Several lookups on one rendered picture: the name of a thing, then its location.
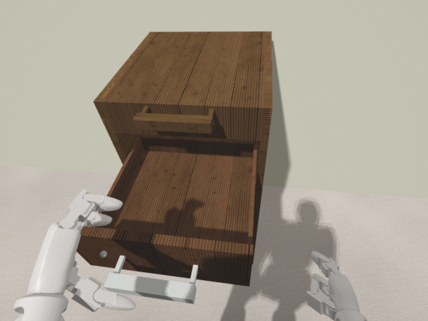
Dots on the cabinet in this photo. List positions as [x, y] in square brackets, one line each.
[224, 74]

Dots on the handle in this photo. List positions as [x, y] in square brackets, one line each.
[150, 287]
[173, 122]

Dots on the drawer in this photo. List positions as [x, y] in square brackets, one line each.
[186, 201]

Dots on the left robot hand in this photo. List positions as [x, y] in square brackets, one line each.
[54, 272]

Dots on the robot left forearm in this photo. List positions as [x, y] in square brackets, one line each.
[41, 307]

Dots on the right robot hand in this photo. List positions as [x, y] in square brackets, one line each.
[338, 293]

